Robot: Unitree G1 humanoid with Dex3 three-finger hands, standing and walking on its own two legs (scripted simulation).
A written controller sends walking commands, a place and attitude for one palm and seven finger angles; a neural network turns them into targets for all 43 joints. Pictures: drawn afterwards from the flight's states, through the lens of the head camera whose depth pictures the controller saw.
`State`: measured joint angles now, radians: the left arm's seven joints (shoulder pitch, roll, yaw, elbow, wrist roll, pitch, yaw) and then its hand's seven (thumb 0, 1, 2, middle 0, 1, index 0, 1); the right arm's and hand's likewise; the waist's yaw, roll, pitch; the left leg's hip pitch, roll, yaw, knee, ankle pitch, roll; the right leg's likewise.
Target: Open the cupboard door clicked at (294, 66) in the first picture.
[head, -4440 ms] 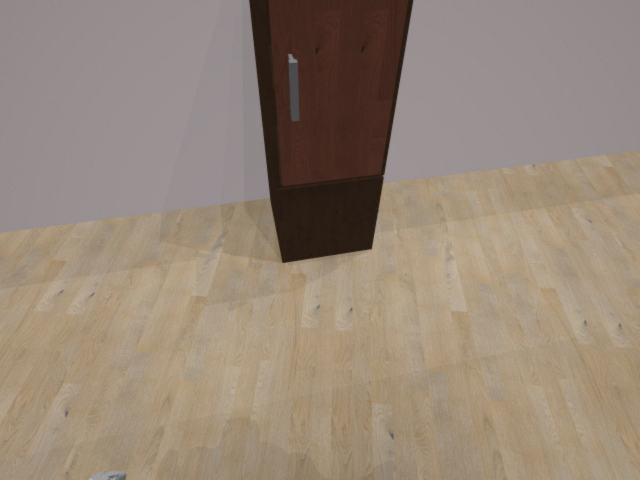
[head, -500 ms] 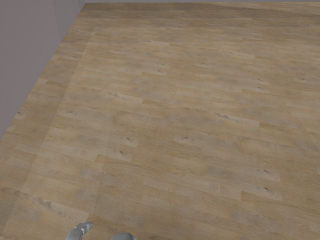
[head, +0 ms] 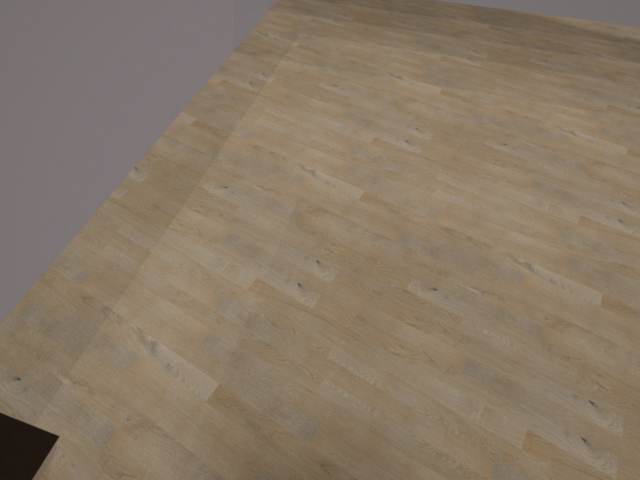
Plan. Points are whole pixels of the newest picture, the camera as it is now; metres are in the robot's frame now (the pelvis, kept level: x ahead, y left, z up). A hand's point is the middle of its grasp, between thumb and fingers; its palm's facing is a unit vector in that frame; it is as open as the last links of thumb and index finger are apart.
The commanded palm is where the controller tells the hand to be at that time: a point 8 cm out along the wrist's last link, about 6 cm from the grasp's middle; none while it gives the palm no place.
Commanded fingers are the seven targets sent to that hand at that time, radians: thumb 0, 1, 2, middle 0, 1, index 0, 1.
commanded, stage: turn to face it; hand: left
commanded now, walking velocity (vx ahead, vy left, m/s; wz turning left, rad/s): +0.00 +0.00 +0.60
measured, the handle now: out of the picture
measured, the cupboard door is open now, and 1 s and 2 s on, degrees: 0 0 0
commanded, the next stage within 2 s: take the last steps up to it in 1.98 s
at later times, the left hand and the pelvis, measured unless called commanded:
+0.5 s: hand out of the picture -0.07 +0.20 -0.19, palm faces +0.39 -0.89 -0.23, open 7.4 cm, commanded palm none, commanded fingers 0.00 0.90 0.90 -0.20 -0.30 -0.20 -0.30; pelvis -0.04 -0.01 -0.02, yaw +21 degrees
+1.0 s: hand out of the picture -0.03 +0.20 -0.14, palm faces +0.58 -0.76 -0.30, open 7.4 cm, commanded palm none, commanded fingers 0.00 0.90 0.90 -0.20 -0.30 -0.20 -0.30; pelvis -0.01 -0.03 -0.01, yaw +38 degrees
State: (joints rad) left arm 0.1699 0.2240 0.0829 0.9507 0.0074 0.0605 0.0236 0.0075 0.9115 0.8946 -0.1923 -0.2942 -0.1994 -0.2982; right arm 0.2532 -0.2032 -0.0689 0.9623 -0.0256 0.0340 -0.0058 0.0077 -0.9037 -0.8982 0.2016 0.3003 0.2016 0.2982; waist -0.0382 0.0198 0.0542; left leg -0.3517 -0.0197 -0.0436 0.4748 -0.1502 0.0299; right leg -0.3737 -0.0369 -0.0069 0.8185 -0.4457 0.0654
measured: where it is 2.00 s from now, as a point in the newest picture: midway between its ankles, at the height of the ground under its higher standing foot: outside the picture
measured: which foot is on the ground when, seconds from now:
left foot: down 0.00-0.08, up 0.10-0.46, down 0.48-0.92, up 0.94-1.00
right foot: up 0.00-0.06, down 0.08-0.48, up 0.50-0.90, down 0.92-1.00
